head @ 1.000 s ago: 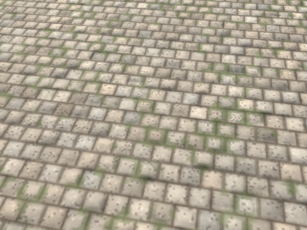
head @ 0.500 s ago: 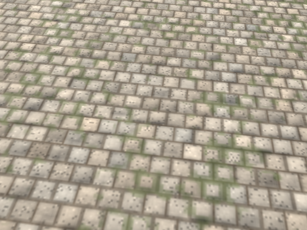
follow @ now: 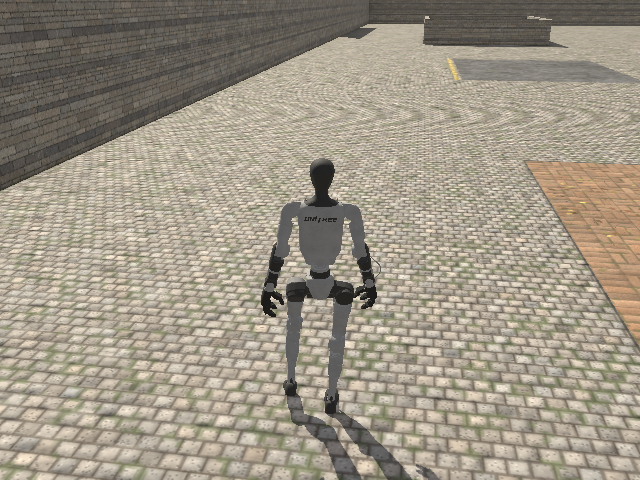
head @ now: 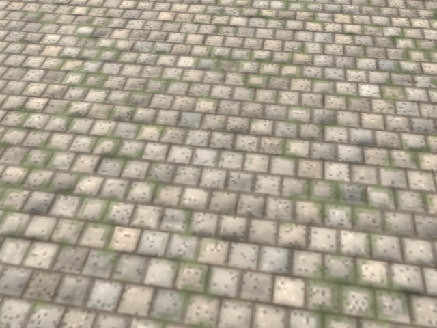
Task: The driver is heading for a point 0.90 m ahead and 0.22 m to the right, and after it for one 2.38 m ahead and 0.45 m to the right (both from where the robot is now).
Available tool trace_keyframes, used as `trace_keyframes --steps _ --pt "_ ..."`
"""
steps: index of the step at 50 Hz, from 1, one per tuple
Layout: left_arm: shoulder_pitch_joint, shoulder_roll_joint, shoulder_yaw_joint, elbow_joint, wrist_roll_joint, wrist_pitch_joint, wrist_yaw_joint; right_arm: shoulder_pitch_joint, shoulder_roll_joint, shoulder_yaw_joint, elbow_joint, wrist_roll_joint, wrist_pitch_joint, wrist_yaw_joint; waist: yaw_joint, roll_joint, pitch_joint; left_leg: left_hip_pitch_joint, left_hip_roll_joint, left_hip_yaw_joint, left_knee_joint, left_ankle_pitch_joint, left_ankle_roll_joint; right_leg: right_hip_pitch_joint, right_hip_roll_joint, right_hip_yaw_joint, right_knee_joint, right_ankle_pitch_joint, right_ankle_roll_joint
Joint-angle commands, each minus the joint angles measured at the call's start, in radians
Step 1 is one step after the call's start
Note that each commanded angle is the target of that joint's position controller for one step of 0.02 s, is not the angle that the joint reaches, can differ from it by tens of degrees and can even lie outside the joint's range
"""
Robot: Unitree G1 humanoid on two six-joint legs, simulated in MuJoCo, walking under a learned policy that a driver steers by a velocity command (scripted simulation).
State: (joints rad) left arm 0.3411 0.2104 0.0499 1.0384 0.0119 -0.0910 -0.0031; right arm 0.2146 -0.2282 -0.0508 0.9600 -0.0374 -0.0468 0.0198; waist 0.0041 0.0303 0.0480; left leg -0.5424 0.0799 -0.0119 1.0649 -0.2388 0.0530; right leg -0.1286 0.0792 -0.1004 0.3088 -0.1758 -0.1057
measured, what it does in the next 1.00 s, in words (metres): walks ahead, turning right: left foot, then right foot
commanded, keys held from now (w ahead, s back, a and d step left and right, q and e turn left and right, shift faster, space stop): w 0.14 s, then w+e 0.86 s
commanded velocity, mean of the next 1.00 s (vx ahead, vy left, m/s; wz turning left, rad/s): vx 0.50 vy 0.00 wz -0.38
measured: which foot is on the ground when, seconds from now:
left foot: up 0.00-0.28, down 0.30-0.86, up 0.88-1.00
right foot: down 0.00-0.30, up 0.32-0.82, down 0.84-1.00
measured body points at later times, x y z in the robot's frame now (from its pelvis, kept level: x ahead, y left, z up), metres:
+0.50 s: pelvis +0.27 +0.05 +0.00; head +0.30 +0.06 +0.45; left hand +0.34 +0.31 -0.15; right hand +0.31 -0.21 -0.13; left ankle +0.30 +0.12 -0.75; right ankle +0.23 -0.08 -0.66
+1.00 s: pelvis +0.52 -0.05 -0.01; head +0.55 -0.07 +0.44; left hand +0.71 +0.16 -0.14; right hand +0.48 -0.32 -0.14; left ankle +0.52 +0.11 -0.65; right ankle +0.53 -0.09 -0.75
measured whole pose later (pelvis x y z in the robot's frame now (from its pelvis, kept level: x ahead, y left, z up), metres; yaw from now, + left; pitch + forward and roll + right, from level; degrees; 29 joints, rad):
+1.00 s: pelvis +0.52 -0.05 -0.01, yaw -26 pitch +0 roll +0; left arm 0.22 0.26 0.08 0.90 0.01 -0.02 -0.01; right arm 0.23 -0.23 -0.05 0.86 -0.03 -0.07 0.00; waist -0.01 0.01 0.07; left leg -0.44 0.10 0.02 1.22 -0.34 -0.01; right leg -0.26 0.13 -0.06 0.45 -0.19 -0.15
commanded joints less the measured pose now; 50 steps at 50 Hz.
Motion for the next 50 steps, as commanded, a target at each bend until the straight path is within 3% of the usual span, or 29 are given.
trace_keyframes --steps 1,5,9,12,14,15,16,17,18,19,20,21,22,25,27,32,36,39,41,42,43,44,45,46,47,49,50 --pt "0.037 0.098 0.011 -0.03 -0.002 -0.02 0.002 -0.011 -0.031 -0.003 -0.051 -0.001 0.012 0.009 -0.022 -0.079 0.035 -0.086 0.032 0.029 -0.091 0.109 -0.03 -0.017 -0.26 0.198 -0.198 0.241 -0.111" --pt "0.101 0.097 0.005 -0.014 -0.002 -0.018 0.002 -0.167 -0.015 0.011 -0.103 0.013 0.006 0.011 0.02 -0.089 0.047 -0.064 0.01 0.072 -0.326 0.229 -0.037 0.029 -0.234 0.143 -0.195 0.329 -0.087" --pt "0.179 0.102 0.003 0.015 0.005 -0.011 0.012 -0.274 -0.032 0.013 -0.146 0.014 0.0 0.006 0.056 -0.093 0.06 -0.079 -0.015 0.08 -0.438 0.224 -0.016 0.16 -0.274 0.171 -0.153 0.402 -0.095" --pt "0.153 0.129 0.012 0.013 0.014 -0.002 0.022 -0.253 -0.057 0.005 -0.159 0.016 -0.017 0.002 0.023 -0.097 0.048 -0.023 -0.041 0.066 -0.504 0.122 0.01 0.23 -0.303 0.2 -0.06 0.55 -0.088" --pt "0.107 0.147 0.017 0.002 0.012 0.0 0.019 -0.061 -0.088 -0.013 -0.103 0.013 -0.034 -0.011 -0.065 -0.088 -0.046 0.243 -0.096 0.087 -0.592 0.09 0.039 0.189 -0.265 0.18 0.148 0.718 -0.057" --pt "0.095 0.132 0.013 -0.009 0.003 -0.001 0.015 0.11 -0.13 -0.031 -0.054 -0.003 -0.048 -0.023 -0.13 -0.048 -0.151 0.501 -0.041 0.037 -0.617 0.124 0.068 0.06 -0.213 0.149 0.354 0.594 -0.038" --pt "0.133 0.056 -0.005 -0.052 -0.025 -0.002 0.01 0.254 -0.233 -0.055 -0.048 -0.032 -0.055 -0.037 -0.147 0.093 -0.31 0.788 0.245 -0.292 -0.647 0.002 0.128 -0.199 -0.113 0.092 0.681 0.177 -0.005" --pt "0.227 0.03 -0.002 -0.046 -0.038 0.008 0.014 0.23 -0.272 -0.066 -0.051 -0.019 -0.038 -0.027 -0.096 0.231 -0.384 0.876 0.4 -0.629 -0.774 -0.02 0.211 -0.426 0.001 0.102 0.902 -0.378 0.006" --pt "0.139 0.111 0.021 -0.044 -0.012 0.022 0.018 0.126 -0.18 -0.048 -0.072 0.002 -0.027 -0.024 -0.066 0.062 -0.236 0.734 0.34 -0.53 -0.797 -0.14 0.173 -0.48 -0.082 0.163 0.959 -0.288 -0.005" --pt "0.072 0.096 0.023 -0.059 -0.005 0.022 0.009 0.04 -0.108 -0.028 -0.086 0.011 -0.031 -0.022 -0.045 0.015 -0.104 0.578 0.295 -0.377 -0.836 -0.121 0.142 -0.479 -0.118 0.162 0.927 -0.193 -0.003" --pt "0.049 0.068 0.022 -0.064 -0.003 0.026 0.004 0.003 -0.075 -0.019 -0.088 0.009 -0.037 -0.021 -0.022 0.016 -0.051 0.484 0.25 -0.266 -0.87 -0.047 0.11 -0.449 -0.147 0.157 0.89 -0.14 0.0" --pt "0.044 0.061 0.025 -0.066 0.011 0.038 -0.004 0.006 -0.057 -0.014 -0.077 0.013 -0.043 -0.026 -0.005 0.039 -0.021 0.425 0.218 -0.18 -0.887 0.028 0.088 -0.424 -0.163 0.152 0.866 -0.119 0.009" --pt "0.055 0.045 0.025 -0.067 0.017 0.052 -0.012 0.017 -0.046 -0.01 -0.066 0.016 -0.05 -0.03 0.013 0.053 -0.017 0.393 0.198 -0.117 -0.898 0.074 0.074 -0.402 -0.17 0.145 0.857 -0.102 0.018" --pt "-0.003 0.026 0.026 -0.1 0.019 0.076 -0.027 0.083 -0.06 -0.015 -0.04 0.026 -0.074 -0.032 0.024 0.047 -0.009 0.402 0.188 -0.008 -0.916 0.216 0.074 -0.462 -0.18 0.126 0.846 -0.031 0.032" --pt "-0.072 0.028 0.025 -0.129 0.02 0.083 -0.035 0.114 -0.066 -0.016 -0.03 0.022 -0.078 -0.033 0.019 0.043 0.007 0.42 0.181 0.051 -0.924 0.263 0.075 -0.528 -0.189 0.114 0.811 0.038 0.041" --pt "-0.262 0.018 0.006 -0.207 0.018 0.078 -0.054 0.164 -0.073 -0.013 -0.013 0.019 -0.076 -0.038 -0.012 0.037 0.05 0.454 0.152 0.18 -0.921 0.388 0.066 -0.527 -0.17 0.044 0.521 0.181 0.048" --pt "-0.362 0.029 -0.001 -0.258 0.024 0.077 -0.062 0.231 -0.104 -0.021 0.011 0.018 -0.062 -0.049 -0.038 0.037 0.061 0.578 0.191 0.234 -0.882 0.522 0.064 -0.496 -0.141 -0.026 0.373 0.135 0.009" --pt "-0.32 0.054 0.01 -0.259 0.028 0.078 -0.055 0.228 -0.137 -0.029 0.013 0.014 -0.043 -0.058 -0.004 0.068 0.017 0.659 0.204 0.282 -0.727 0.896 0.055 -0.391 -0.067 -0.074 0.333 -0.003 -0.047" --pt "-0.171 0.088 0.03 -0.221 0.028 0.072 -0.045 0.219 -0.168 -0.038 0.006 0.013 -0.022 -0.057 0.055 0.078 -0.071 0.662 0.208 0.292 -0.468 1.016 0.056 -0.226 0.002 -0.083 0.288 -0.093 -0.094" --pt "-0.028 0.12 0.049 -0.177 0.035 0.062 -0.034 0.206 -0.173 -0.039 -0.006 0.017 -0.014 -0.051 0.122 0.038 -0.148 0.564 0.194 0.305 -0.239 0.878 0.032 -0.024 0.019 -0.052 0.195 -0.058 -0.126" --pt "0.074 0.216 0.08 -0.157 0.045 0.057 -0.019 0.208 -0.128 -0.029 -0.04 0.016 -0.015 -0.046 0.152 -0.076 -0.24 0.32 0.152 0.297 0.067 0.402 0.0 0.216 -0.186 0.224 0.162 -0.151 -0.184" --pt "0.027 0.313 0.099 -0.187 0.025 0.068 -0.015 0.192 -0.063 -0.022 -0.13 0.031 -0.026 -0.024 0.081 -0.284 -0.292 -0.111 -0.099 0.179 0.414 -0.328 -0.064 0.439 -0.429 0.814 0.008 -0.132 -0.352" --pt "0.041 0.285 0.092 -0.185 0.008 0.083 -0.008 0.051 -0.131 -0.031 -0.156 0.019 -0.038 -0.02 0.118 -0.079 -0.221 -0.23 -0.046 0.004 0.409 -0.239 -0.054 0.394 -0.413 0.751 -0.049 -0.078 -0.32" --pt "-0.011 0.242 0.08 -0.18 0.002 0.081 0.001 0.023 -0.113 -0.024 -0.17 0.033 -0.053 -0.015 0.082 -0.055 -0.114 -0.238 -0.002 -0.005 0.341 -0.136 -0.045 0.28 -0.393 0.615 -0.053 0.007 -0.287" --pt "-0.056 0.192 0.068 -0.18 0.0 0.073 0.002 0.053 -0.111 -0.024 -0.15 0.032 -0.058 -0.019 0.029 0.014 -0.047 -0.17 0.032 -0.007 0.236 -0.088 -0.046 0.153 -0.342 0.519 -0.066 0.154 -0.24" --pt "-0.11 0.15 0.051 -0.192 -0.011 0.052 0.009 0.091 -0.1 -0.022 -0.139 -0.004 -0.024 -0.019 -0.03 0.005 -0.044 -0.046 0.056 -0.016 0.133 -0.072 -0.069 0.032 -0.253 0.389 -0.076 0.301 -0.197" --pt "-0.099 0.149 0.048 -0.192 -0.015 0.04 0.008 0.094 -0.095 -0.023 -0.144 -0.012 -0.007 -0.015 -0.038 -0.006 -0.054 -0.024 0.053 -0.012 0.106 -0.074 -0.081 0.013 -0.235 0.372 -0.078 0.348 -0.196"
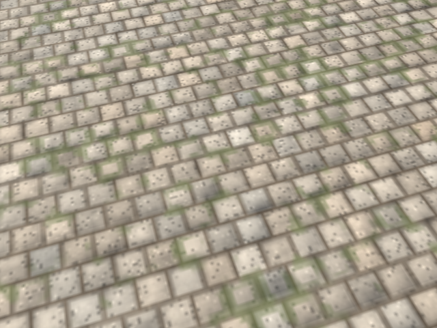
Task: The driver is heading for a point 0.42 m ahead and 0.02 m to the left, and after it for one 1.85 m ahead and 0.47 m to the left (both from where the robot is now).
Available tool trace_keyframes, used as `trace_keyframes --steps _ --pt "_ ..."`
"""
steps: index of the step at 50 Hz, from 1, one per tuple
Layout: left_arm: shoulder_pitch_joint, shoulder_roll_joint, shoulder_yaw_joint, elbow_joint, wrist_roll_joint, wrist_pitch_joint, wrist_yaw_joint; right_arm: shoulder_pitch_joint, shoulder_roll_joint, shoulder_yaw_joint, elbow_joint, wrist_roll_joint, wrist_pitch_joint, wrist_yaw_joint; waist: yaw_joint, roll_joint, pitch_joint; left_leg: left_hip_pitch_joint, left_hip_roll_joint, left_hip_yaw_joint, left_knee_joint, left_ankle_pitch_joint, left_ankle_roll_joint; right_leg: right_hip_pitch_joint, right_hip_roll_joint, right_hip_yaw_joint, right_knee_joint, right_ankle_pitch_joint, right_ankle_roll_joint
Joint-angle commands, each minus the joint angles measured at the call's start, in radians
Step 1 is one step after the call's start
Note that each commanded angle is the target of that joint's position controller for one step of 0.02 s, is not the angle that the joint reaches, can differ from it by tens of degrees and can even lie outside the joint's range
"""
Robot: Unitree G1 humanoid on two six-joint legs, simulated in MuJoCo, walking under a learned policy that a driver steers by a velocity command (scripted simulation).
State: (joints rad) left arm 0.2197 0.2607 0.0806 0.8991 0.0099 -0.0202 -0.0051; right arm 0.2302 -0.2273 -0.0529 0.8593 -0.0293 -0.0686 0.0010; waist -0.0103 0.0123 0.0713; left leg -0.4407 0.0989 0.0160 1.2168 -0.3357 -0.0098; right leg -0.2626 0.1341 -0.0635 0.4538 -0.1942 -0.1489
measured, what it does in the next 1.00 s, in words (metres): walks ahead: left foot, then right foot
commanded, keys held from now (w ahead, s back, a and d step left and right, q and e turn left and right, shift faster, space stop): w+e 0.04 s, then w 0.10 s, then no key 0.20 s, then q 0.66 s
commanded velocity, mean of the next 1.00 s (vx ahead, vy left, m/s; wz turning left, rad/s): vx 0.19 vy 0.00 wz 0.10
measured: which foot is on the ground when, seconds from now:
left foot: up 0.00-0.34, down 0.36-0.86, up 0.88-1.00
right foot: down 0.00-0.36, up 0.38-0.82, down 0.84-1.00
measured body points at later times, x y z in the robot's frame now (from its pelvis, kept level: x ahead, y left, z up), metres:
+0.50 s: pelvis +0.23 +0.03 +0.00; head +0.27 +0.04 +0.45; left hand +0.29 +0.29 -0.15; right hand +0.31 -0.23 -0.13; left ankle +0.33 +0.10 -0.73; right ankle +0.11 -0.06 -0.65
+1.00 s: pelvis +0.24 -0.01 +0.01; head +0.27 -0.03 +0.46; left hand +0.28 +0.28 -0.09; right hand +0.40 -0.26 -0.13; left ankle +0.23 +0.11 -0.66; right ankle +0.26 -0.10 -0.73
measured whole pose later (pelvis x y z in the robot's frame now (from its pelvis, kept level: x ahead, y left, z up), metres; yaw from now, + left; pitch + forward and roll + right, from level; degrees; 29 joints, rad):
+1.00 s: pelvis +0.24 -0.01 +0.01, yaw +12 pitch +1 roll +1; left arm 0.23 0.25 0.03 0.81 0.02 0.01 0.06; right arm 0.20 -0.31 -0.10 0.82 -0.03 0.06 0.01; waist -0.01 0.06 0.02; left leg -0.53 -0.10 -0.07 1.05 -0.38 -0.02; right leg -0.20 0.01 -0.03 0.40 -0.22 -0.04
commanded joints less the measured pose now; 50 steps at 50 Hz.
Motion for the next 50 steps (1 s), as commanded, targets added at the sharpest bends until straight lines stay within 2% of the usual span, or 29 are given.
trace_keyframes --steps 1,3,7,10,13,15,17,18,19,20,21,22,23,24,26,28,33,35,38,40,41,42,43,44,45,46,47,48,50 --pt "0.042 0.111 0.019 -0.047 -0.016 -0.04 0.008 0.071 -0.088 -0.019 -0.05 -0.022 0.028 0.008 -0.027 0.006 -0.077 -0.129 0.032 -0.03 -0.074 0.032 -0.029 0.132 -0.273 0.317 -0.226 0.397 -0.152" --pt "0.084 0.134 0.023 -0.041 -0.013 -0.047 0.005 0.016 -0.081 -0.016 -0.073 -0.019 0.041 0.013 -0.014 -0.013 -0.063 -0.166 0.029 -0.012 -0.15 0.098 -0.044 0.122 -0.254 0.298 -0.246 0.391 -0.138" --pt "0.184 0.117 0.012 -0.019 -0.011 -0.051 0.002 -0.131 -0.085 -0.01 -0.12 -0.013 0.044 0.019 0.046 -0.051 -0.032 -0.247 0.023 0.003 -0.334 0.258 -0.038 0.195 -0.241 0.282 -0.264 0.436 -0.076" --pt "0.224 0.111 0.002 -0.001 -0.008 -0.049 0.012 -0.189 -0.071 0.002 -0.14 -0.005 0.036 0.021 0.066 -0.061 -0.03 -0.214 -0.019 0.031 -0.459 0.319 -0.018 0.248 -0.227 0.223 -0.196 0.729 -0.024" --pt "0.251 0.101 -0.009 0.015 0.002 -0.042 0.023 -0.228 -0.064 0.014 -0.148 0.004 0.024 0.017 0.087 -0.086 -0.039 -0.131 -0.077 0.059 -0.573 0.35 0.011 0.281 -0.221 0.203 -0.143 0.827 0.007" --pt "0.231 0.108 -0.012 0.016 0.01 -0.041 0.03 -0.174 -0.086 0.011 -0.129 0.002 0.013 0.011 0.06 -0.108 -0.052 -0.036 -0.111 0.052 -0.636 0.309 0.043 0.298 -0.234 0.219 -0.077 0.9 0.022" --pt "0.178 0.136 -0.007 0.012 0.005 -0.048 0.036 0.002 -0.128 -0.004 -0.069 -0.002 -0.005 -0.004 -0.027 -0.111 -0.103 0.126 -0.134 0.034 -0.741 0.318 0.08 0.321 -0.235 0.239 0.085 0.969 0.042" --pt "0.145 0.142 -0.006 0.006 -0.005 -0.054 0.033 0.121 -0.137 -0.006 -0.029 -0.006 -0.023 -0.011 -0.092 -0.072 -0.154 0.29 -0.086 0.007 -0.837 0.538 0.101 0.27 -0.198 0.208 0.234 0.838 0.055" --pt "0.191 0.091 -0.02 -0.023 -0.018 -0.063 0.033 0.229 -0.215 -0.019 -0.008 -0.017 -0.03 -0.018 -0.09 0.078 -0.285 0.554 0.15 -0.191 -0.711 1.101 0.174 0.096 -0.114 0.158 0.511 0.339 0.079" --pt "0.386 0.031 -0.024 0.027 -0.054 -0.047 0.032 0.214 -0.221 -0.021 0.002 0.004 -0.016 -0.007 -0.008 0.236 -0.439 0.723 0.354 -0.47 -0.694 1.445 0.374 -0.087 0.031 0.141 0.764 -0.437 0.114" --pt "0.346 0.095 -0.017 0.052 -0.006 -0.03 0.034 0.155 -0.171 -0.012 -0.016 0.04 -0.003 0.006 -0.001 0.087 -0.388 0.602 0.297 -0.474 -0.773 1.243 0.367 -0.106 -0.016 0.192 0.8 -0.371 0.112" --pt "0.247 0.094 -0.016 0.032 0.018 -0.022 0.029 0.043 -0.125 0.0 -0.034 0.045 0.006 0.007 0.017 0.051 -0.242 0.475 0.24 -0.395 -0.824 1.02 0.344 -0.158 -0.055 0.166 0.794 -0.314 0.121" --pt "0.177 0.085 -0.019 0.012 0.031 -0.015 0.026 -0.021 -0.096 0.009 -0.049 0.039 0.015 0.005 0.026 0.019 -0.155 0.371 0.188 -0.34 -0.873 0.884 0.314 -0.18 -0.088 0.144 0.751 -0.278 0.129" --pt "0.137 0.083 -0.018 -0.003 0.035 -0.002 0.022 -0.028 -0.105 0.007 -0.047 0.037 0.021 0.0 0.032 0.033 -0.112 0.295 0.147 -0.298 -0.907 0.818 0.291 -0.172 -0.109 0.133 0.711 -0.254 0.138" --pt "0.158 0.059 -0.024 -0.005 0.028 0.023 0.019 -0.015 -0.131 -0.003 -0.035 0.026 0.033 0.0 0.053 0.064 -0.123 0.202 0.094 -0.253 -0.931 0.719 0.264 -0.103 -0.107 0.107 0.653 -0.227 0.156" --pt "0.15 0.048 -0.027 -0.013 0.02 0.036 0.025 -0.004 -0.156 -0.016 -0.034 0.018 0.041 0.0 0.055 0.072 -0.143 0.172 0.072 -0.251 -0.942 0.583 0.259 -0.099 -0.104 0.094 0.591 -0.232 0.17" --pt "0.028 0.063 -0.027 -0.061 0.015 0.058 0.039 0.012 -0.181 -0.04 -0.049 0.008 0.08 0.001 0.011 0.121 -0.118 0.117 0.047 -0.36 -1.017 0.012 0.241 -0.139 -0.107 0.094 0.444 -0.212 0.178" --pt "0.005 0.063 -0.029 -0.074 0.009 0.056 0.043 0.01 -0.186 -0.049 -0.055 0.007 0.092 0.002 0.002 0.126 -0.113 0.109 0.044 -0.395 -1.021 -0.044 0.229 -0.122 -0.099 0.096 0.391 -0.209 0.176" --pt "0.014 0.057 -0.033 -0.083 -0.004 0.044 0.053 -0.002 -0.187 -0.058 -0.065 0.005 0.106 0.005 -0.003 0.132 -0.112 0.104 0.037 -0.44 -1.01 -0.029 0.207 -0.06 -0.076 0.094 0.28 -0.22 0.16" --pt "0.066 0.056 -0.034 -0.079 -0.013 0.033 0.06 -0.021 -0.184 -0.062 -0.07 0.009 0.116 0.006 0.018 0.138 -0.108 0.088 0.024 -0.472 -0.997 -0.016 0.176 0.026 -0.056 0.092 0.126 -0.203 0.134" --pt "0.115 0.058 -0.033 -0.072 -0.012 0.024 0.065 -0.041 -0.181 -0.063 -0.076 0.017 0.121 0.005 0.048 0.135 -0.104 0.052 -0.002 -0.469 -0.977 -0.041 0.142 0.106 -0.053 0.092 -0.014 -0.148 0.115" --pt "0.141 0.1 -0.023 -0.072 -0.004 0.016 0.072 -0.041 -0.158 -0.057 -0.088 0.026 0.12 0.003 0.053 0.078 -0.089 -0.007 -0.059 -0.428 -0.922 -0.114 0.083 0.173 -0.123 0.161 -0.166 -0.168 0.091" --pt "0.119 0.21 0.002 -0.098 0.015 0.015 0.08 -0.014 -0.092 -0.043 -0.114 0.045 0.117 0.002 0.022 -0.152 -0.107 -0.125 -0.18 -0.269 -0.688 -0.2 0.022 0.222 -0.378 0.45 -0.287 -0.322 0.009" --pt "-0.022 0.24 0.009 -0.136 0.027 0.018 0.076 -0.017 -0.126 -0.053 -0.103 0.02 0.109 -0.006 0.002 -0.224 -0.023 -0.19 -0.264 -0.092 -0.432 -0.204 0.007 0.053 -0.532 0.582 -0.339 -0.23 -0.072" --pt "-0.041 0.163 -0.009 -0.147 0.029 0.016 0.072 -0.018 -0.185 -0.068 -0.092 -0.001 0.108 -0.005 -0.018 -0.102 -0.032 -0.101 -0.191 -0.122 -0.267 -0.163 0.005 -0.017 -0.497 0.481 -0.281 -0.041 -0.088" --pt "-0.086 0.111 -0.024 -0.156 0.021 0.012 0.068 0.023 -0.172 -0.071 -0.073 -0.002 0.111 0.002 -0.06 -0.07 -0.044 -0.066 -0.192 -0.112 -0.182 -0.108 0.007 -0.034 -0.426 0.364 -0.241 0.092 -0.058" --pt "-0.11 0.098 -0.029 -0.168 0.015 0.009 0.065 0.059 -0.164 -0.07 -0.06 -0.005 0.119 0.005 -0.076 -0.085 -0.058 -0.071 -0.186 -0.098 -0.108 -0.066 -0.001 -0.002 -0.374 0.274 -0.213 0.176 -0.032" --pt "-0.111 0.098 -0.03 -0.178 0.014 0.007 0.065 0.074 -0.159 -0.069 -0.052 -0.006 0.126 0.01 -0.069 -0.123 -0.068 -0.096 -0.182 -0.079 -0.05 -0.055 -0.011 0.038 -0.348 0.216 -0.191 0.254 -0.027" --pt "-0.052 0.1 -0.028 -0.177 0.016 0.009 0.061 0.037 -0.155 -0.063 -0.067 0.0 0.137 0.021 -0.029 -0.141 -0.075 -0.142 -0.163 -0.053 -0.052 -0.056 -0.036 0.126 -0.34 0.162 -0.153 0.387 -0.038"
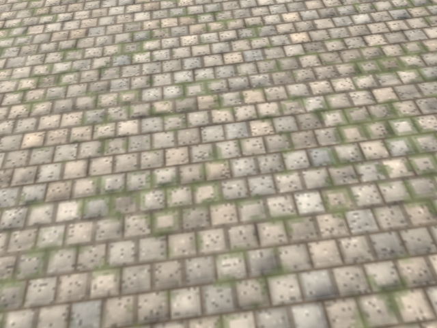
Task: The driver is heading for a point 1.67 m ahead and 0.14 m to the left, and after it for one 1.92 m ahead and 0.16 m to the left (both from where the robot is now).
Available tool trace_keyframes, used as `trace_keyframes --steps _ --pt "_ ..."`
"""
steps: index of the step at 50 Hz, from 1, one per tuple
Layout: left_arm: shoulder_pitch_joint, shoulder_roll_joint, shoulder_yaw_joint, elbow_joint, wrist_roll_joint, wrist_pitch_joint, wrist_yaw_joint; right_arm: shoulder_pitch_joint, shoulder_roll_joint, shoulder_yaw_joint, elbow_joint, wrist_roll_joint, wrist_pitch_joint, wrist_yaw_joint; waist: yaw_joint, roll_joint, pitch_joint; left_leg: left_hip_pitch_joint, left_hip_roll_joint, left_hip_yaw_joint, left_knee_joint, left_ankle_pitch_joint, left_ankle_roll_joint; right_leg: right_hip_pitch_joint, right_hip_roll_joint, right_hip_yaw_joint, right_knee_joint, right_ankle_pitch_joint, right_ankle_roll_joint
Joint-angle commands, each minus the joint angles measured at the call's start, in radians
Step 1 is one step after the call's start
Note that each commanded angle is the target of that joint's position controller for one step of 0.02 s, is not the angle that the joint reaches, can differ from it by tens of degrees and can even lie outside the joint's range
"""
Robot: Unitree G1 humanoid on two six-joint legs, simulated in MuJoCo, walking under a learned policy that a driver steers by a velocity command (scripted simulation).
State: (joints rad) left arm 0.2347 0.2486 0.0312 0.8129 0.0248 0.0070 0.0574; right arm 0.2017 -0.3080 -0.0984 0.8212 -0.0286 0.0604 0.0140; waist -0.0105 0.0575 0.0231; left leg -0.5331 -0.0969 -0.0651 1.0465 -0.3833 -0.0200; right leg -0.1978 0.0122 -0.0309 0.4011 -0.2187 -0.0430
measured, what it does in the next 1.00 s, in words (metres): steps on the spot: left foot, then right foot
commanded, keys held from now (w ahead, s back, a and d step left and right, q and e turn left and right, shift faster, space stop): q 0.22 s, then no key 0.26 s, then w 0.52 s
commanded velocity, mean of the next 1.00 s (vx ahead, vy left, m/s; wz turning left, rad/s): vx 0.16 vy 0.00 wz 0.26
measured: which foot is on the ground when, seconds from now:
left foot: up 0.00-0.28, down 0.30-0.82, up 0.84-1.00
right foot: down 0.00-0.30, up 0.32-0.80, down 0.82-1.00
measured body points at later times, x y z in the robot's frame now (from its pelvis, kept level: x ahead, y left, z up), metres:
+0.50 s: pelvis -0.02 +0.04 +0.00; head +0.00 +0.07 +0.45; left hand -0.01 +0.32 -0.14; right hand +0.18 -0.18 -0.10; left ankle -0.04 +0.11 -0.75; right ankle +0.00 -0.10 -0.69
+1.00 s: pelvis +0.09 +0.02 +0.00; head +0.11 +0.00 +0.45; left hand +0.04 +0.28 -0.12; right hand +0.24 -0.22 -0.14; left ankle +0.08 +0.16 -0.68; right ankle +0.06 -0.06 -0.75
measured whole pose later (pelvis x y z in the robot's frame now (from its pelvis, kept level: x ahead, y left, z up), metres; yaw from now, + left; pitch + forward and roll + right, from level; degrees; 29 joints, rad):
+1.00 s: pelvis +0.09 +0.02 +0.00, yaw +14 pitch +0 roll +0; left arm 0.38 0.23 0.03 0.92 0.02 -0.07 -0.01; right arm 0.25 -0.29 -0.04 0.89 -0.04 -0.03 0.04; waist 0.01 0.05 0.00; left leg -0.50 0.04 0.00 0.98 -0.24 0.06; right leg -0.05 0.05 -0.04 0.26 -0.22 -0.07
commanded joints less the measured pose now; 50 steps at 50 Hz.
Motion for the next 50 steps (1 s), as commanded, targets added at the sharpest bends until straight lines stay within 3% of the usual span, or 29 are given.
trace_keyframes --steps 1,5,10,12,13,14,15,16,17,18,19,21,22,24,25,27,29,32,36,39,40,41,42,43,44,45,46,48,50 --pt "-0.028 0.121 0.025 -0.083 0.001 -0.017 -0.003 0.031 -0.068 -0.012 -0.045 0.004 0.011 0.013 -0.004 -0.189 -0.026 -0.076 0.043 0.034 0.08 -0.011 -0.037 0.119 -0.229 0.125 -0.087 0.451 -0.153" --pt "0.052 0.164 0.046 -0.065 0.002 -0.013 -0.009 -0.046 -0.051 0.003 -0.088 0.012 0.02 0.029 0.05 -0.211 -0.046 -0.055 0.069 0.057 -0.081 -0.057 -0.05 0.237 -0.281 0.112 -0.049 0.516 -0.171" --pt "0.018 0.196 0.062 -0.073 0.008 -0.01 -0.035 -0.065 -0.045 0.014 -0.126 0.028 0.021 0.034 0.052 -0.25 -0.06 0.14 0.07 0.136 -0.287 -0.083 -0.004 0.152 -0.299 0.042 -0.003 0.526 -0.153" --pt "0.016 0.207 0.067 -0.068 0.005 -0.007 -0.041 -0.056 -0.045 0.015 -0.134 0.031 0.015 0.031 0.047 -0.257 -0.067 0.2 0.063 0.148 -0.387 -0.066 0.018 0.135 -0.307 0.039 0.033 0.516 -0.141" --pt "0.003 0.209 0.068 -0.065 -0.002 -0.003 -0.043 -0.028 -0.037 0.017 -0.128 0.028 0.009 0.027 0.022 -0.241 -0.072 0.262 0.054 0.154 -0.494 0.004 0.034 0.11 -0.296 0.024 0.074 0.485 -0.121" --pt "-0.002 0.205 0.068 -0.059 -0.009 0.001 -0.043 0.007 -0.037 0.02 -0.118 0.017 -0.003 0.019 -0.011 -0.2 -0.075 0.357 0.051 0.141 -0.664 0.16 0.048 0.051 -0.276 -0.008 0.136 0.399 -0.074" --pt "0.031 0.167 0.059 -0.057 -0.008 0.005 -0.046 0.039 -0.094 0.009 -0.111 -0.002 -0.021 0.007 -0.017 -0.056 -0.103 0.51 0.157 -0.025 -0.771 0.249 0.07 -0.088 -0.225 -0.064 0.285 0.204 -0.01" --pt "0.04 0.053 0.027 -0.116 0.001 0.011 -0.052 0.031 -0.234 -0.014 -0.139 0.003 -0.036 0.001 0.018 0.236 -0.096 0.603 0.481 -0.402 -0.747 0.741 0.182 -0.353 -0.059 -0.137 0.485 -0.387 0.069" --pt "-0.038 0.102 0.032 -0.112 0.0 0.031 -0.035 0.115 -0.208 -0.016 -0.111 0.02 -0.04 -0.006 -0.073 0.122 -0.126 0.517 0.501 -0.338 -0.707 0.833 0.302 -0.311 -0.059 0.01 0.588 -0.421 0.065" --pt "-0.039 0.114 0.036 -0.103 -0.015 0.041 -0.036 0.068 -0.145 0.007 -0.105 0.018 -0.04 -0.01 -0.029 0.083 -0.068 0.478 0.437 -0.258 -0.717 0.778 0.302 -0.312 -0.065 0.036 0.63 -0.365 0.061" --pt "-0.029 0.12 0.039 -0.083 -0.022 0.041 -0.042 -0.017 -0.092 0.026 -0.114 0.016 -0.037 -0.015 0.006 0.068 -0.017 0.43 0.368 -0.184 -0.741 0.687 0.26 -0.3 -0.076 0.05 0.608 -0.285 0.058" --pt "0.017 0.148 0.049 -0.047 -0.003 0.04 -0.05 -0.075 -0.069 0.038 -0.122 0.021 -0.036 -0.028 0.031 0.099 -0.017 0.44 0.291 -0.109 -0.744 0.726 0.218 -0.27 -0.063 0.032 0.594 -0.188 0.065" --pt "0.037 0.143 0.048 -0.033 -0.001 0.041 -0.054 -0.064 -0.062 0.043 -0.115 0.021 -0.039 -0.028 0.033 0.078 -0.044 0.452 0.283 -0.091 -0.739 0.757 0.217 -0.244 -0.053 0.031 0.594 -0.17 0.069" --pt "0.041 0.117 0.04 -0.022 -0.009 0.046 -0.057 -0.046 -0.062 0.049 -0.099 0.02 -0.048 -0.028 0.028 0.048 -0.058 0.464 0.285 -0.083 -0.741 0.723 0.216 -0.216 -0.049 0.034 0.539 -0.158 0.076" --pt "0.034 0.108 0.036 -0.021 -0.005 0.047 -0.059 -0.019 -0.067 0.048 -0.084 0.018 -0.05 -0.028 0.015 0.053 -0.064 0.474 0.283 -0.099 -0.772 0.558 0.219 -0.212 -0.049 0.027 0.496 -0.156 0.079" --pt "-0.01 0.114 0.036 -0.028 0.012 0.043 -0.066 0.047 -0.093 0.04 -0.049 0.012 -0.045 -0.025 -0.026 0.084 -0.02 0.489 0.29 -0.178 -0.859 0.112 0.238 -0.265 -0.044 0.011 0.45 -0.165 0.073" --pt "-0.055 0.125 0.039 -0.041 0.014 0.033 -0.075 0.07 -0.102 0.036 -0.03 0.007 -0.045 -0.02 -0.039 0.089 0.044 0.488 0.312 -0.25 -0.922 -0.107 0.25 -0.32 -0.044 0.01 0.404 -0.166 0.063" --pt "-0.07 0.104 0.034 -0.038 0.013 0.005 -0.079 0.089 -0.11 0.031 -0.009 0.007 -0.066 -0.019 -0.036 0.042 0.058 0.497 0.331 -0.271 -0.937 -0.113 0.268 -0.321 -0.05 0.011 0.341 -0.165 0.046" --pt "-0.072 0.091 0.03 -0.037 0.006 -0.021 -0.08 0.094 -0.114 0.024 0.011 0.01 -0.089 -0.013 -0.023 0.036 0.057 0.434 0.33 -0.258 -0.929 -0.118 0.275 -0.223 -0.04 -0.003 0.236 -0.172 0.011" --pt "0.032 0.069 0.026 0.002 0.003 -0.037 -0.072 0.044 -0.116 0.02 0.013 0.023 -0.091 -0.006 0.051 0.001 0.055 0.242 0.281 -0.189 -0.855 -0.135 0.239 0.064 -0.004 -0.053 0.03 -0.042 -0.025" --pt "0.114 0.083 0.031 0.036 0.005 -0.046 -0.064 0.038 -0.09 0.027 0.012 0.02 -0.093 -0.006 0.085 -0.037 0.036 0.128 0.237 -0.155 -0.766 -0.153 0.211 0.227 0.002 -0.027 -0.01 -0.06 -0.032" --pt "0.227 0.139 0.043 0.062 0.011 -0.059 -0.051 0.001 -0.029 0.046 -0.012 0.012 -0.101 -0.004 0.135 -0.152 0.012 -0.016 0.163 -0.066 -0.568 -0.15 0.165 0.369 -0.145 0.172 -0.12 -0.226 -0.058" --pt "0.304 0.254 0.068 0.068 0.003 -0.066 -0.048 -0.031 0.038 0.065 -0.053 0.015 -0.11 0.0 0.159 -0.34 -0.004 -0.192 0.028 0.092 -0.275 -0.157 0.123 0.423 -0.377 0.569 -0.3 -0.549 -0.145" --pt "0.269 0.238 0.067 0.076 0.004 -0.063 -0.051 -0.032 -0.063 0.041 -0.046 -0.011 -0.108 -0.002 0.117 -0.202 0.084 -0.237 0.063 0.029 -0.117 -0.14 0.129 0.291 -0.425 0.648 -0.319 -0.596 -0.203" --pt "0.182 0.187 0.053 0.052 -0.003 -0.065 -0.057 0.005 -0.074 0.034 -0.026 -0.008 -0.11 0.009 0.056 -0.139 0.114 -0.225 0.107 -0.007 -0.059 -0.047 0.131 0.237 -0.373 0.571 -0.307 -0.549 -0.193" --pt "0.121 0.147 0.042 0.036 -0.007 -0.071 -0.062 0.043 -0.069 0.036 -0.002 -0.003 -0.112 0.02 0.021 -0.13 0.109 -0.198 0.131 -0.001 -0.053 0.024 0.121 0.21 -0.318 0.478 -0.314 -0.451 -0.163" --pt "0.098 0.131 0.036 0.03 -0.009 -0.078 -0.063 0.052 -0.066 0.035 0.009 -0.004 -0.112 0.026 0.007 -0.134 0.092 -0.175 0.149 0.016 -0.054 0.08 0.107 0.208 -0.276 0.395 -0.324 -0.333 -0.14" --pt "0.127 0.109 0.028 0.052 -0.01 -0.095 -0.063 0.037 -0.047 0.042 0.02 -0.016 -0.104 0.034 0.012 -0.135 0.064 -0.163 0.161 0.054 -0.029 0.166 0.077 0.217 -0.224 0.27 -0.317 -0.071 -0.13" --pt "0.179 0.105 0.026 0.083 -0.017 -0.102 -0.065 -0.016 -0.032 0.047 0.004 -0.016 -0.097 0.036 0.021 -0.128 0.064 -0.198 0.173 0.08 -0.034 0.213 0.053 0.229 -0.209 0.205 -0.307 0.115 -0.139"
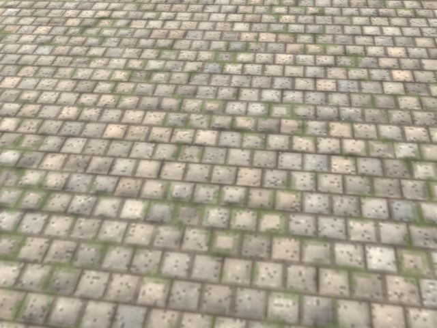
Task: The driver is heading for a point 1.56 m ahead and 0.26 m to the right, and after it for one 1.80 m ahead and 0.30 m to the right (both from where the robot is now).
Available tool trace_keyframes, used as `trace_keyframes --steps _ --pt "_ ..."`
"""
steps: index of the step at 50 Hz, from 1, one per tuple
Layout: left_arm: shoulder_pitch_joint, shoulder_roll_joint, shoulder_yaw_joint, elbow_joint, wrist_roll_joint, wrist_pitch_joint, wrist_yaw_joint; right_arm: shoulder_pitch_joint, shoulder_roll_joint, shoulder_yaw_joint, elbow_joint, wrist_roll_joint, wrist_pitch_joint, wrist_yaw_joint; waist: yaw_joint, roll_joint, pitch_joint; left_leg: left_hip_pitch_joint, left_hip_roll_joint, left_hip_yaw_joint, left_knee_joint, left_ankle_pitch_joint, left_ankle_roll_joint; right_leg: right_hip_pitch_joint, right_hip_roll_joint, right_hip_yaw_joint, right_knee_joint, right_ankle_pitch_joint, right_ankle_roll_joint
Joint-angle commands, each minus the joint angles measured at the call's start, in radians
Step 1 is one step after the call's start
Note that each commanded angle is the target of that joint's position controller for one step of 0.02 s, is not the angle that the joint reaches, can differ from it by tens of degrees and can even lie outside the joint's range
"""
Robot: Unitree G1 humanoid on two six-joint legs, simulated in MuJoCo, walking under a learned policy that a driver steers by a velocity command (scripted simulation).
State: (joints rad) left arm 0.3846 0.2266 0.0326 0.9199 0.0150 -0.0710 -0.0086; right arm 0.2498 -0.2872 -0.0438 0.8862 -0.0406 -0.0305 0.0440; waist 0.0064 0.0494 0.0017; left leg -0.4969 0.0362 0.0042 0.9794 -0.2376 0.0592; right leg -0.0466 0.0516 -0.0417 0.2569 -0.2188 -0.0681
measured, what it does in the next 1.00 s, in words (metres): walks ahead: left foot, then right foot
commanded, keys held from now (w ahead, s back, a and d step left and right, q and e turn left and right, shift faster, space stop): w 0.84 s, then no key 0.02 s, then e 0.14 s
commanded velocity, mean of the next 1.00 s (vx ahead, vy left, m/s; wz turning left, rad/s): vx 0.46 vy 0.00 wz -0.02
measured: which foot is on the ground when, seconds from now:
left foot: up 0.00-0.28, down 0.30-0.88, up 0.90-1.00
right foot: down 0.00-0.30, up 0.32-0.84, down 0.86-1.00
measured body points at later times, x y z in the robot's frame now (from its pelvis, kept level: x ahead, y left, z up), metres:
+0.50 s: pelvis +0.27 +0.05 -0.01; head +0.29 +0.06 +0.44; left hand +0.34 +0.31 -0.15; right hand +0.31 -0.21 -0.14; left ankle +0.29 +0.11 -0.75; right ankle +0.25 -0.09 -0.67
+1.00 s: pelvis +0.54 +0.01 -0.01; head +0.58 +0.00 +0.43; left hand +0.64 +0.27 -0.14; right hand +0.56 -0.24 -0.16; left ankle +0.45 +0.13 -0.66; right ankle +0.60 -0.05 -0.75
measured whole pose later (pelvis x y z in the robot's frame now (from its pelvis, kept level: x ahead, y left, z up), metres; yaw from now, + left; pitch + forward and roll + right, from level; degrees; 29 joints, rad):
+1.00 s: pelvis +0.54 +0.01 -0.01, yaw -2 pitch -1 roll +0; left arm 0.18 0.23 0.04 0.94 0.01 -0.07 -0.01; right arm 0.29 -0.23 -0.04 0.99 -0.03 -0.06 -0.01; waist -0.01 0.02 0.09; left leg -0.37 0.00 0.01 1.16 -0.39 0.04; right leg -0.30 0.06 -0.08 0.45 -0.14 -0.10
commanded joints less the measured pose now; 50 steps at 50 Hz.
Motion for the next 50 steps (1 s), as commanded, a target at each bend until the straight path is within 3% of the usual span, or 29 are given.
trace_keyframes --steps 1,5,10,12,13,14,15,16,17,18,19,20,21,22,25,31,37,39,41,42,43,44,45,46,47,49,50 --pt "0.051 0.123 0.024 -0.011 -0.009 -0.025 0.0 -0.097 -0.048 -0.006 -0.073 -0.003 -0.004 0.006 0.01 -0.118 0.09 -0.251 0.043 0.023 0.016 0.084 -0.038 0.081 -0.243 0.194 -0.16 0.183 -0.119" --pt "0.088 0.118 0.018 0.024 -0.005 -0.023 0.002 -0.243 -0.019 0.011 -0.125 0.003 -0.002 0.008 0.035 -0.132 0.116 -0.223 0.03 0.068 -0.169 0.157 -0.059 0.053 -0.214 0.118 -0.15 0.359 -0.119" --pt "0.105 0.142 0.021 0.06 -0.001 -0.024 0.012 -0.314 -0.026 0.016 -0.157 0.01 -0.006 0.0 0.033 -0.143 0.128 -0.089 -0.008 0.091 -0.381 0.177 0.0 0.104 -0.259 0.095 -0.122 0.525 -0.109" --pt "0.072 0.158 0.024 0.064 0.001 -0.023 0.018 -0.231 -0.046 0.006 -0.135 0.01 -0.012 -0.012 -0.017 -0.151 0.081 0.033 -0.048 0.098 -0.414 0.119 0.041 0.144 -0.271 0.074 -0.009 0.785 -0.087" --pt "0.059 0.168 0.027 0.066 0.006 -0.018 0.019 -0.123 -0.067 -0.006 -0.1 0.011 -0.018 -0.021 -0.064 -0.153 0.017 0.147 -0.078 0.101 -0.433 0.084 0.062 0.158 -0.264 0.062 0.125 0.907 -0.073" --pt "0.047 0.17 0.027 0.066 0.004 -0.011 0.018 0.045 -0.087 -0.019 -0.042 0.007 -0.027 -0.032 -0.134 -0.126 -0.076 0.35 -0.095 0.107 -0.494 0.111 0.086 0.108 -0.23 0.031 0.326 0.892 -0.055" --pt "0.063 0.141 0.017 0.047 -0.002 -0.01 0.016 0.205 -0.151 -0.039 -0.006 -0.017 -0.034 -0.045 -0.181 -0.056 -0.187 0.604 0.072 -0.066 -0.509 -0.014 0.124 -0.083 -0.188 0.007 0.603 0.59 -0.044" --pt "0.197 0.008 -0.009 0.028 -0.034 -0.009 0.002 0.252 -0.255 -0.066 0.001 -0.032 -0.032 -0.047 -0.105 0.207 -0.324 0.876 0.383 -0.602 -0.605 -0.162 0.265 -0.455 0.004 -0.016 0.999 -0.172 0.002" --pt "0.121 0.127 0.02 0.039 -0.008 -0.009 0.008 0.184 -0.199 -0.06 -0.002 0.015 -0.023 -0.036 -0.114 0.073 -0.285 0.787 0.356 -0.731 -0.725 -0.234 0.256 -0.543 0.0 0.124 1.086 -0.26 -0.021" --pt "0.027 0.139 0.028 0.005 -0.008 -0.013 0.005 0.065 -0.148 -0.046 -0.017 0.023 -0.025 -0.036 -0.068 0.038 -0.107 0.63 0.321 -0.537 -0.735 -0.213 0.225 -0.586 -0.061 0.117 1.076 -0.163 -0.03" --pt "-0.017 0.122 0.022 -0.003 -0.008 -0.02 0.001 0.012 -0.085 -0.03 -0.021 0.02 -0.034 -0.032 -0.049 -0.015 -0.037 0.502 0.279 -0.423 -0.769 -0.091 0.205 -0.555 -0.098 0.109 1.017 -0.093 -0.033" --pt "-0.026 0.104 0.022 0.002 0.0 -0.014 -0.002 -0.001 -0.059 -0.022 -0.011 0.02 -0.043 -0.034 -0.021 -0.012 0.004 0.419 0.233 -0.331 -0.789 0.006 0.176 -0.512 -0.125 0.105 0.965 -0.069 -0.03" --pt "-0.005 0.09 0.018 0.007 0.016 0.0 -0.008 -0.003 -0.034 -0.014 0.006 0.023 -0.05 -0.037 0.009 0.005 0.015 0.353 0.197 -0.261 -0.809 0.071 0.154 -0.457 -0.141 0.101 0.924 -0.058 -0.02" --pt "0.005 0.073 0.015 0.015 0.02 0.012 -0.014 0.012 -0.026 -0.01 0.017 0.023 -0.058 -0.037 0.02 0.009 0.013 0.33 0.184 -0.224 -0.821 0.124 0.151 -0.43 -0.143 0.093 0.904 -0.052 -0.011" --pt "-0.06 0.06 0.013 -0.006 0.024 0.032 -0.026 0.074 -0.05 -0.015 0.053 0.032 -0.076 -0.037 0.026 0.0 0.043 0.327 0.166 -0.153 -0.865 0.194 0.161 -0.498 -0.163 0.059 0.836 0.0 0.016" --pt "-0.311 0.053 0.002 -0.089 0.014 0.031 -0.03 0.179 -0.044 -0.006 0.098 0.035 -0.072 -0.038 -0.028 -0.009 0.096 0.407 0.12 -0.061 -0.881 0.353 0.13 -0.612 -0.164 -0.003 0.554 0.201 0.056" --pt "-0.461 0.052 -0.009 -0.144 0.01 0.022 -0.025 0.274 -0.049 -0.001 0.146 0.02 -0.063 -0.053 -0.072 0.008 0.107 0.589 0.159 -0.043 -0.818 0.54 0.13 -0.603 -0.11 -0.041 0.358 0.204 0.019" --pt "-0.447 0.063 -0.004 -0.149 0.009 0.014 -0.022 0.259 -0.061 -0.004 0.152 0.015 -0.059 -0.06 -0.049 0.013 0.1 0.637 0.18 -0.036 -0.761 0.676 0.126 -0.555 -0.087 -0.045 0.316 0.132 -0.011" --pt "-0.309 0.089 0.011 -0.108 0.01 0.004 -0.009 0.224 -0.079 -0.009 0.152 0.012 -0.056 -0.063 0.019 0.03 0.028 0.642 0.174 -0.014 -0.593 0.938 0.102 -0.367 -0.026 -0.064 0.275 0.053 -0.051" --pt "-0.146 0.108 0.023 -0.053 0.016 -0.005 0.0 0.204 -0.081 -0.009 0.15 0.016 -0.052 -0.061 0.089 0.011 -0.054 0.597 0.145 0.013 -0.414 0.941 0.085 -0.175 -0.004 -0.073 0.209 0.092 -0.078" --pt "0.03 0.159 0.041 -0.006 0.042 -0.015 0.013 0.197 -0.058 0.0 0.13 0.029 -0.055 -0.061 0.15 -0.025 -0.155 0.408 0.105 0.033 -0.163 0.693 0.062 0.093 -0.136 0.06 0.208 0.136 -0.123" --pt "0.112 0.264 0.069 0.006 0.06 -0.012 0.019 0.303 0.042 0.019 0.107 0.071 -0.056 -0.053 0.109 -0.241 -0.295 0.062 -0.08 0.104 0.255 0.012 0.002 0.375 -0.457 0.526 0.181 0.306 -0.273" --pt "0.071 0.24 0.068 0.013 0.004 0.0 0.007 0.295 -0.044 -0.009 0.124 0.046 -0.053 -0.059 0.089 -0.168 -0.315 -0.024 -0.119 -0.032 0.377 -0.289 0.005 0.343 -0.474 0.665 0.112 0.561 -0.321" --pt "-0.05 0.194 0.056 -0.002 -0.018 0.0 0.004 0.22 -0.041 -0.013 0.101 0.033 -0.052 -0.061 0.033 -0.129 -0.168 -0.063 -0.052 -0.056 0.374 -0.219 0.003 0.206 -0.433 0.484 0.117 0.649 -0.298" --pt "-0.111 0.117 0.037 -0.008 -0.017 -0.005 0.0 0.162 -0.019 -0.007 0.088 0.022 -0.056 -0.061 0.02 -0.086 -0.067 -0.065 -0.02 -0.044 0.32 -0.172 -0.005 0.081 -0.381 0.372 0.093 0.75 -0.268" --pt "-0.151 0.067 0.022 -0.001 -0.019 -0.008 0.006 0.13 -0.008 -0.01 0.072 0.002 -0.035 -0.057 -0.028 -0.091 -0.005 0.003 0.015 -0.036 0.205 -0.13 -0.028 -0.072 -0.281 0.244 0.045 0.782 -0.206" --pt "-0.151 0.076 0.022 0.001 -0.014 -0.01 0.007 0.133 0.003 -0.011 0.067 0.001 -0.021 -0.055 -0.043 -0.093 -0.015 0.04 0.009 -0.031 0.173 -0.12 -0.039 -0.109 -0.264 0.217 0.043 0.822 -0.198"
Velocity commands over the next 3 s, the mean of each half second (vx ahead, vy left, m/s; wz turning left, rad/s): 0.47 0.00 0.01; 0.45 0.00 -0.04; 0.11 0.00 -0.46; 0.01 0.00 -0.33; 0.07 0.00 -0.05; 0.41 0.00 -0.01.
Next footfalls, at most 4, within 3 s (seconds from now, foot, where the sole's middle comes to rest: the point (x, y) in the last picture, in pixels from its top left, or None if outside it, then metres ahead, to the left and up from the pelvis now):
0.30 left None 0.33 0.11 -0.79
0.86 right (261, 289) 0.64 -0.05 -0.79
1.40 left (206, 268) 0.72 0.12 -0.79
1.84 right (265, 303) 0.60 -0.07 -0.79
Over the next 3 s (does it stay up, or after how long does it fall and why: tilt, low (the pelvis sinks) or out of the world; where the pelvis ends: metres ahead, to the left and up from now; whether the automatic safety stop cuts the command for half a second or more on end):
stays up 0.77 -0.07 -0.02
